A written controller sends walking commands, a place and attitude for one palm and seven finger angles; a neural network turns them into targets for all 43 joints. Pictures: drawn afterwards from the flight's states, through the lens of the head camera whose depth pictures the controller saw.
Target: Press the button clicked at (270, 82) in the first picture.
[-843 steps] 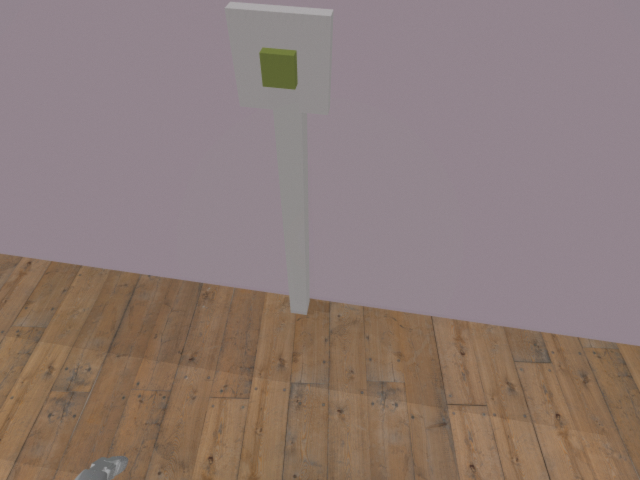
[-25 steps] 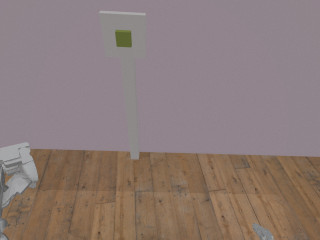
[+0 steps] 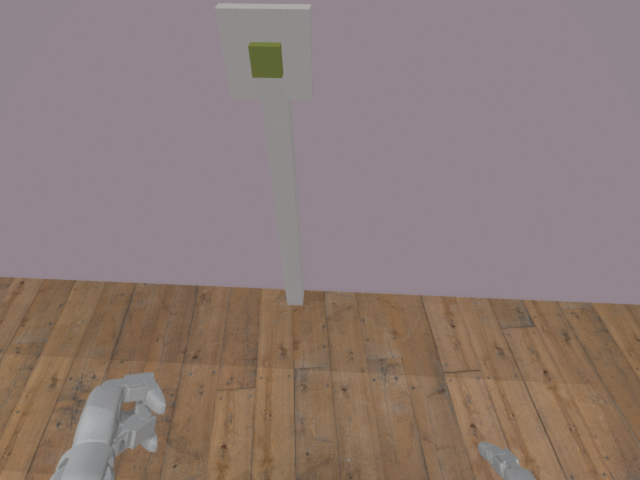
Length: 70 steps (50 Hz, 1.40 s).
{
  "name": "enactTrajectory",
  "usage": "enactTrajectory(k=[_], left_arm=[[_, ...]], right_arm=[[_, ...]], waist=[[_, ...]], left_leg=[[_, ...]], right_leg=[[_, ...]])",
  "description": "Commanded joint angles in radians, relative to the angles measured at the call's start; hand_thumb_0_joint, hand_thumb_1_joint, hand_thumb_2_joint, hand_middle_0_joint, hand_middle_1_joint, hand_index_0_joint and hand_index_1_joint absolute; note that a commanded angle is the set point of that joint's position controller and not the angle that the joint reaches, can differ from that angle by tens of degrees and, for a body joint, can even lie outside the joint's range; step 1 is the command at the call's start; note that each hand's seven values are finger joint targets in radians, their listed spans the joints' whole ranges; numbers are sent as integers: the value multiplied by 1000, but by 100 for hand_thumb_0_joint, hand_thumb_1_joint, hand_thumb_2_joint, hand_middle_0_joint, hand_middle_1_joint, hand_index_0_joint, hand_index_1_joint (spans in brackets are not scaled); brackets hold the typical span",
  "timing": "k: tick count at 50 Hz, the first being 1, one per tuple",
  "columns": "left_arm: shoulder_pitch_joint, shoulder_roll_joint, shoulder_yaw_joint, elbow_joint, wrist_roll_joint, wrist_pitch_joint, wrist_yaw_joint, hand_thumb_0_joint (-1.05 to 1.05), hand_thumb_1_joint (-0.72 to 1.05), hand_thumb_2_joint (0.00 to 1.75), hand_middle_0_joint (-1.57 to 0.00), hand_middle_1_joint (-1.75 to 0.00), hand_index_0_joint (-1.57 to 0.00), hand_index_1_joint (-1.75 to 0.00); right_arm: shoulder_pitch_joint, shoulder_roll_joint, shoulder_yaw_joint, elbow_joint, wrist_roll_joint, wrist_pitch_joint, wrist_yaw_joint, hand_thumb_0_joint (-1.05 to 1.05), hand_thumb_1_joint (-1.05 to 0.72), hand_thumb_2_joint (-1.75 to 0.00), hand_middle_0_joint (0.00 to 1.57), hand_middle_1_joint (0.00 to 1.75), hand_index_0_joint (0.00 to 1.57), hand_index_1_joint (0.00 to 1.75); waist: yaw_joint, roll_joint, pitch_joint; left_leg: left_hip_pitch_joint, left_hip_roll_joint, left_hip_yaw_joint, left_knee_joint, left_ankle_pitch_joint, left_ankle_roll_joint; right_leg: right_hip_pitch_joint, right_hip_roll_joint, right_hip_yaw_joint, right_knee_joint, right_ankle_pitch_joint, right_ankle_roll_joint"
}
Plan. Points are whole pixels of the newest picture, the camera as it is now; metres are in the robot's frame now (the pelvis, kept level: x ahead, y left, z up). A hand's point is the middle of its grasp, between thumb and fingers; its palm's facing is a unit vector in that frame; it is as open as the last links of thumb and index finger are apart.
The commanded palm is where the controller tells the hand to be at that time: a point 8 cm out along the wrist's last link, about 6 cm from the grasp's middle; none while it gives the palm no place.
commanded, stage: let the arm hang, fingers relaxed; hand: left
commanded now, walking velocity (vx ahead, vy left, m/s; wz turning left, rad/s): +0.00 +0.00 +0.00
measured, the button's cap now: (266, 59) +0.82 +0.14 +0.17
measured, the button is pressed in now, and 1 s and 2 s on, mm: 0 0 0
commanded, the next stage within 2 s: stand and wait in 0.94 s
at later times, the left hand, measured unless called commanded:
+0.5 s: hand out of the picture -0.02 +0.20 -0.15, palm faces +0.00 -0.97 -0.24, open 6.2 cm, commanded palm none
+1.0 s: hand out of the picture +0.01 +0.19 -0.15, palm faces +0.00 -0.97 -0.23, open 7.3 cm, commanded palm none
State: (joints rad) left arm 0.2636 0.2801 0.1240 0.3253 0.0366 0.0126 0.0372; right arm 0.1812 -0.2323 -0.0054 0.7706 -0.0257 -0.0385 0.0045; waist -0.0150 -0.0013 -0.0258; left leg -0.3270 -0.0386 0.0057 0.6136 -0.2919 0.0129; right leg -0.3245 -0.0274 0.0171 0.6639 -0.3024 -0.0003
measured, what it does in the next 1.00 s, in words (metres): stands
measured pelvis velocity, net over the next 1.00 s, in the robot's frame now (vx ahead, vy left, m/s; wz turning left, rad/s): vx -0.01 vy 0.00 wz -0.02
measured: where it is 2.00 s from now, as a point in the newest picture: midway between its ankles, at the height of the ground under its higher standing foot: outside the picture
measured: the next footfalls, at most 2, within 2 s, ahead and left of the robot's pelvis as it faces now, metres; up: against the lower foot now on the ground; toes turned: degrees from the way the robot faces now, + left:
none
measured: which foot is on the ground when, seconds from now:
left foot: down 0.00-1.00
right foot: down 0.00-1.00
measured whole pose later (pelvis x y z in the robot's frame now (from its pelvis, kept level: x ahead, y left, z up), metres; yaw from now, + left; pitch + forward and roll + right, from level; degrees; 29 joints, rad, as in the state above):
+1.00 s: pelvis -0.01 +0.00 +0.02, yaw -1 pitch -2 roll +0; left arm 0.23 0.18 0.03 1.13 0.02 0.00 0.03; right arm 0.29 -0.17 -0.02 1.11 -0.01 0.01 -0.03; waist -0.01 0.02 0.05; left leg -0.20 0.00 0.01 0.43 -0.19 0.00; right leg -0.18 0.01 0.02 0.42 -0.21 -0.01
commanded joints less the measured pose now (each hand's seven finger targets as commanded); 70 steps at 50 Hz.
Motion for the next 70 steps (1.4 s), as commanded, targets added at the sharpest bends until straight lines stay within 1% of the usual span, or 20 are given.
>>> enactTrajectory(k=[1,2,3,4,5,6,7,8,12,17,19,22,30,39,43,50,57,60,69,70], left_arm=[[26,140,-46,218,-7,-23,-22,0,90,90,-97,-114,-97,-114],[7,127,-54,284,-10,-23,-18,0,90,90,-93,-110,-93,-110],[2,114,-65,344,-15,-26,-16,0,90,90,-90,-106,-90,-106],[-14,103,-73,393,-19,-27,-13,0,90,90,-86,-102,-86,-102],[-19,93,-78,440,-22,-27,-12,0,90,90,-82,-98,-82,-98],[-10,68,-77,476,-25,-26,-9,0,90,90,-79,-94,-79,-94],[8,54,-70,503,-25,-22,-6,0,90,90,-75,-90,-75,-90],[8,51,-75,536,-27,-18,-8,0,90,90,-71,-86,-71,-86],[8,50,-91,638,-29,-17,-12,0,90,90,-57,-70,-57,-70],[25,42,-99,720,-30,-19,-9,0,90,90,-38,-50,-38,-50],[27,32,-101,744,-30,-18,-7,0,90,90,-31,-42,-31,-42],[39,31,-101,769,-28,-18,-5,0,90,90,-20,-30,-20,-30],[46,2,-96,791,-26,-17,-1,0,90,90,-20,-30,-20,-30],[32,5,-85,781,-24,-23,0,0,90,90,-20,-30,-20,-30],[19,18,-80,776,-23,-25,-2,0,90,90,-20,-30,-20,-30],[-11,50,-74,771,-25,-30,-7,0,90,90,-20,-30,-20,-30],[-44,91,-71,769,-25,-36,-9,0,90,90,-20,-30,-20,-30],[-66,109,-70,770,-26,-36,-11,0,90,90,-20,-30,-20,-30],[-124,159,-68,765,-26,-41,-16,0,90,90,-20,-30,-20,-30],[-132,162,-69,765,-26,-40,-16,0,90,90,-20,-30,-20,-30]], right_arm=[[49,-83,-37,-37,3,20,-6,0,-90,-90,20,30,20,30],[47,-78,-38,-16,-1,32,-11,0,-90,-90,20,30,20,30],[45,-77,-33,13,2,35,-13,0,-90,-90,20,30,20,30],[59,-72,-30,41,5,36,-16,0,-90,-90,20,30,20,30],[65,-68,-26,71,6,36,-19,0,-90,-90,20,30,20,30],[68,-61,-24,97,3,35,-22,0,-90,-90,20,30,20,30],[62,-67,-26,108,0,36,-25,0,-90,-90,20,30,20,30],[64,-58,-22,125,2,37,-27,0,-90,-90,20,30,20,30],[98,-69,-23,188,8,43,-32,0,-90,-90,20,30,20,30],[143,-62,-22,256,12,41,-36,0,-90,-90,20,30,20,30],[160,-52,-20,277,11,41,-38,0,-90,-90,20,30,20,30],[168,-49,-21,294,13,42,-37,0,-90,-90,20,30,20,30],[187,-18,-23,319,8,41,-38,0,-90,-90,20,30,20,30],[183,-16,-31,319,7,37,-39,0,-90,-90,20,30,20,30],[168,-34,-36,312,7,35,-40,0,-90,-90,20,30,20,30],[142,-73,-41,309,7,31,-39,0,-90,-90,20,30,20,30],[100,-119,-45,304,10,30,-37,0,-90,-90,20,30,20,30],[82,-131,-44,307,8,28,-35,0,-90,-90,20,30,20,30],[18,-189,-46,299,8,27,-31,0,-90,-90,20,30,20,30],[9,-195,-45,299,8,26,-30,0,-90,-90,20,30,20,30]], waist=[[-12,-90,-28],[-7,-173,-42],[-4,-153,-28],[-12,-95,-37],[-14,-10,-34],[-8,93,-36],[9,174,-26],[10,185,-12],[11,57,18],[9,38,39],[6,4,59],[9,3,84],[5,7,127],[4,21,127],[6,19,132],[5,27,98],[3,2,75],[3,24,74],[2,3,51],[2,23,57]], left_leg=[[44,38,-15,-31,107,-1],[46,43,-11,-20,109,-3],[59,51,-12,-27,123,-6],[97,64,-22,-64,153,-6],[132,78,-34,-105,208,-6],[152,103,-55,-138,270,0],[138,123,-81,-149,302,13],[112,132,-88,-176,277,19],[123,132,-94,-214,176,19],[144,134,-87,-243,155,22],[136,136,-87,-260,132,22],[130,133,-84,-269,98,23],[108,127,-84,-291,38,23],[104,128,-81,-285,46,20],[98,129,-84,-287,40,22],[125,134,-89,-286,73,22],[163,139,-87,-279,128,19],[158,142,-92,-292,125,18],[187,147,-96,-302,158,13],[183,149,-99,-308,156,12]], right_leg=[[96,-174,193,-230,408,-104],[118,-152,174,-240,416,-101],[125,-150,169,-245,479,-96],[122,-135,149,-245,458,-91],[113,-107,127,-239,397,-76],[113,-75,97,-227,338,-62],[126,-54,74,-227,291,-53],[146,-47,59,-239,244,-49],[139,-44,63,-298,167,-53],[129,-48,62,-321,132,-54],[123,-46,59,-326,108,-51],[106,-46,61,-335,69,-51],[76,-45,67,-337,25,-50],[73,-46,73,-337,37,-51],[76,-47,76,-341,34,-53],[95,-52,81,-345,56,-56],[107,-58,86,-357,92,-57],[121,-61,87,-362,96,-56],[144,-68,91,-376,133,-53],[144,-69,90,-376,131,-53]])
